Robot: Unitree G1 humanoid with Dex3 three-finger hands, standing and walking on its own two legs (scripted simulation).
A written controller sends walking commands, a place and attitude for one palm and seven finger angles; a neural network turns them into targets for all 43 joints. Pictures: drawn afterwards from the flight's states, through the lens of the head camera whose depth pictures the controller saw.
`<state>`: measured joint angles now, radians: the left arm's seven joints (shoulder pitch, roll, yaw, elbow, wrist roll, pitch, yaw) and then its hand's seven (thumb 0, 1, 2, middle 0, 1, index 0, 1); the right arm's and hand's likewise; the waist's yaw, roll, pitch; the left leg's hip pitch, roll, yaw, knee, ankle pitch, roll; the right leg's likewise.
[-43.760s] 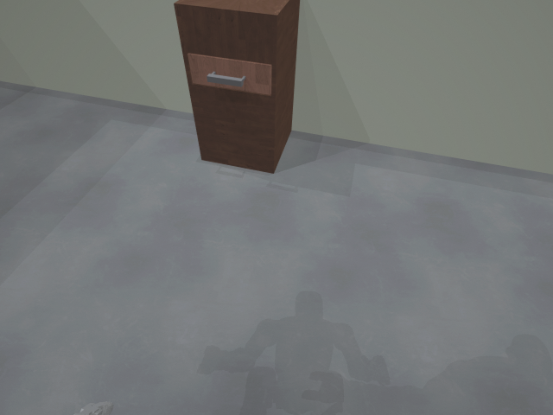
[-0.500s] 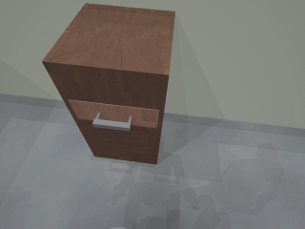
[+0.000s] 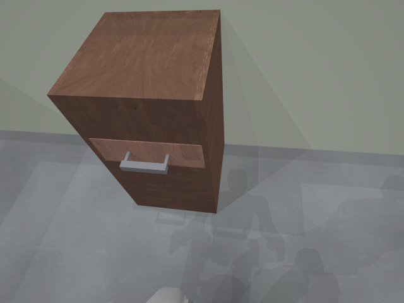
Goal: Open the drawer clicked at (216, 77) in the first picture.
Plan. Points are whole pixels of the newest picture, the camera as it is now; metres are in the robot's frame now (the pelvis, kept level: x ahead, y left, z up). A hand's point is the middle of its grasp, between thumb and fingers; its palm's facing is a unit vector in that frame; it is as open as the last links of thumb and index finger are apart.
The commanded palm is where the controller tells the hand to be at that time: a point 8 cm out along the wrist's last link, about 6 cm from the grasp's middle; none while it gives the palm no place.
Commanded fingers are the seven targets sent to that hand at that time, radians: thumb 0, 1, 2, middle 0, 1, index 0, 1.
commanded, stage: come to a stop and stand still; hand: left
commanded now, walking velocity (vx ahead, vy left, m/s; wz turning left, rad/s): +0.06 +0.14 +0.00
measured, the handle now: (145, 161) +0.54 +0.27 -0.24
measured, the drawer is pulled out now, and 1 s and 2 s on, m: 0.00 0.00 0.00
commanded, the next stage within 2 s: look again from close up in 1.14 s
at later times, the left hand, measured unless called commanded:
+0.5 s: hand out of the picture -0.01 +0.22 -0.18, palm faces +0.09 -0.97 -0.20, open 7.4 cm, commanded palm none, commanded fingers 0.00 0.90 0.90 -0.20 -0.30 -0.20 -0.30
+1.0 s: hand out of the picture +0.06 +0.23 -0.18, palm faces +0.02 -0.98 -0.20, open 7.3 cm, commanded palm none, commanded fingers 0.00 0.90 0.90 -0.20 -0.30 -0.20 -0.30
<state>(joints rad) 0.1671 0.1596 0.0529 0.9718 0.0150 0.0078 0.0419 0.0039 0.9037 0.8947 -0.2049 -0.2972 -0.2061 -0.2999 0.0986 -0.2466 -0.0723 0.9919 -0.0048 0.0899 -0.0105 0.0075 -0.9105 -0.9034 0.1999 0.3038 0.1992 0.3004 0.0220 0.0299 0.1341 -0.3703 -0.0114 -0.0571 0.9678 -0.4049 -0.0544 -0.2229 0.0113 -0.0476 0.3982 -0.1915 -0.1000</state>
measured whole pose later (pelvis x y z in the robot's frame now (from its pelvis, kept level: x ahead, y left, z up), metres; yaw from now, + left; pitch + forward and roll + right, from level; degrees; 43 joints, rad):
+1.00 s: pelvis +0.02 +0.05 -0.01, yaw -1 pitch +1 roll +0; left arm 0.18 0.16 0.03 1.13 0.00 0.00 0.03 0.00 0.92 0.89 -0.20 -0.30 -0.20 -0.30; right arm 0.28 -0.13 0.00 1.11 -0.01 -0.01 -0.05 0.01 -0.91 -0.90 0.20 0.30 0.20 0.30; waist 0.00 0.00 0.06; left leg -0.08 0.01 -0.01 0.38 -0.31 -0.01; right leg -0.19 0.03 -0.03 0.41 -0.23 -0.03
